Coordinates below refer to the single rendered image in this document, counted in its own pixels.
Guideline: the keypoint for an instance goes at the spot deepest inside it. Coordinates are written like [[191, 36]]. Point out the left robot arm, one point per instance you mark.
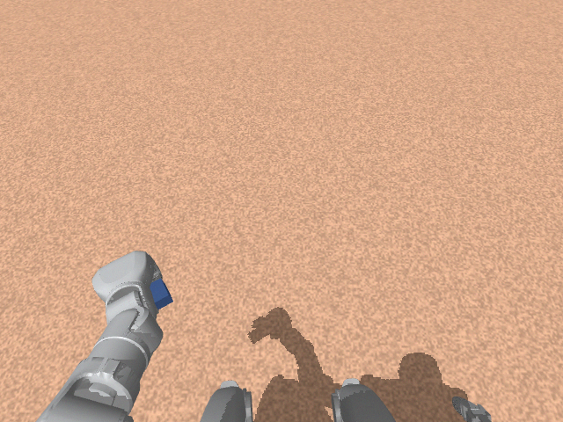
[[104, 387]]

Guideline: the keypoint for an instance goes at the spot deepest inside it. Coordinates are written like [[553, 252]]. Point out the small box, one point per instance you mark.
[[160, 293]]

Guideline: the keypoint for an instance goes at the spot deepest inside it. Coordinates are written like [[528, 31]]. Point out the left robot hand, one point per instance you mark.
[[136, 266]]

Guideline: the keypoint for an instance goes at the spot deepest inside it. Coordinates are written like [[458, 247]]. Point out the right robot hand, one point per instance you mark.
[[470, 412]]

